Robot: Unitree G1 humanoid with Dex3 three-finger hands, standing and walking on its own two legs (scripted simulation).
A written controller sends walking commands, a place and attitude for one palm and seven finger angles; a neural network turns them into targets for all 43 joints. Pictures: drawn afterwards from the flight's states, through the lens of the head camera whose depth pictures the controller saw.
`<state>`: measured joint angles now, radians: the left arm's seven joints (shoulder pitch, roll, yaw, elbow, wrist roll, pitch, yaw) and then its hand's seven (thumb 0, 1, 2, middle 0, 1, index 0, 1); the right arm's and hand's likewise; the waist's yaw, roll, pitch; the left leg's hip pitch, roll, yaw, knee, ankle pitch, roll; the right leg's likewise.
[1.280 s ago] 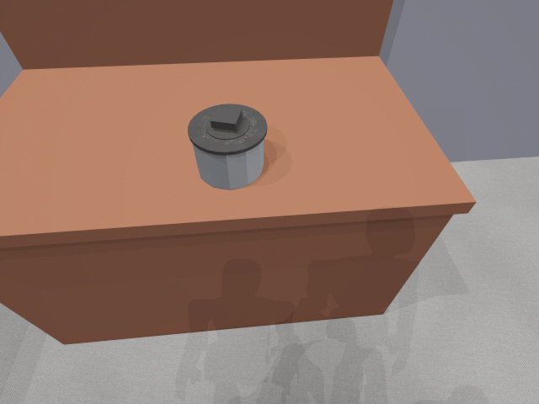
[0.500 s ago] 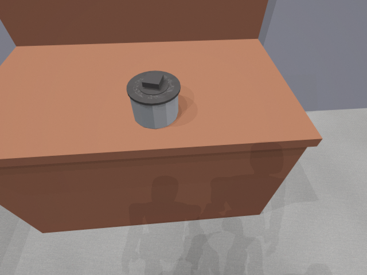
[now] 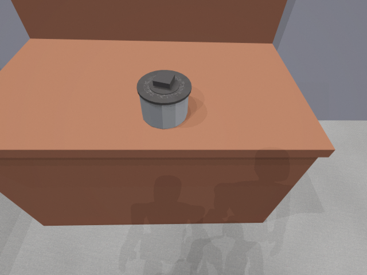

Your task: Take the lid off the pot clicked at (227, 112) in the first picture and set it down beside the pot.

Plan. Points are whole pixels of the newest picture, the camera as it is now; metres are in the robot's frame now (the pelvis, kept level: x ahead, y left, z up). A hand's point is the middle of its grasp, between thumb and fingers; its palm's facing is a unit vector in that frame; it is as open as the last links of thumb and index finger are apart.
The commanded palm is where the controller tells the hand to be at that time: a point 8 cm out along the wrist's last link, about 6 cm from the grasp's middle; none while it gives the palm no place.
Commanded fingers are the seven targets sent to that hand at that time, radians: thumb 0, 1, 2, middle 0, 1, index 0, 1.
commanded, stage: take the last steps up to it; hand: left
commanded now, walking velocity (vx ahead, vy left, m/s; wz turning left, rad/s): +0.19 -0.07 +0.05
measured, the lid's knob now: (164, 79) +0.62 +0.10 +0.08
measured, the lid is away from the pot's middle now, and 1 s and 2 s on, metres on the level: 0.00 0.00 0.00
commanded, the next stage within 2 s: come to a stop and stand still in 0.20 s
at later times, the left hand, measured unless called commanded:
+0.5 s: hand out of the picture +0.06 +0.17 -0.19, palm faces +0.10 -0.98 -0.16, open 7.4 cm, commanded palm none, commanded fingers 0.00 0.90 0.90 -0.20 -0.30 -0.20 -0.30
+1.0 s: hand out of the picture +0.13 +0.18 -0.17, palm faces +0.10 -0.97 -0.24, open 7.4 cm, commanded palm none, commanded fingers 0.00 0.90 0.90 -0.20 -0.30 -0.20 -0.30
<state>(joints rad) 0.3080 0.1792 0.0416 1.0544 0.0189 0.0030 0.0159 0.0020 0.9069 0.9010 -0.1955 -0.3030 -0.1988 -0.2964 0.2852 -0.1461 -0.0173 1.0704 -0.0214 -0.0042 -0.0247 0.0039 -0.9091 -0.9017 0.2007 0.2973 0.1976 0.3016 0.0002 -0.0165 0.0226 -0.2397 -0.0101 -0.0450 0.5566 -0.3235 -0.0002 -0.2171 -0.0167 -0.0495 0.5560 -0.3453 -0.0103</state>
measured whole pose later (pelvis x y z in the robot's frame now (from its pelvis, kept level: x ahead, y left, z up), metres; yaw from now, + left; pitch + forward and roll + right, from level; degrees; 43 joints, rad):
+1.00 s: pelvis +0.08 -0.02 +0.00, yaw +3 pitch -1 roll +1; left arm 0.22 0.20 0.05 0.93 0.03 0.02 0.04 0.00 0.90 0.90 -0.20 -0.30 -0.20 -0.30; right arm 0.17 -0.21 -0.06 0.97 0.00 0.04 -0.02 0.00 -0.91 -0.90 0.20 0.30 0.20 0.30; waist 0.02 -0.04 0.09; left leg -0.33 -0.03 0.01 0.76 -0.44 -0.02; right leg -0.33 -0.06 0.03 0.55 -0.20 0.03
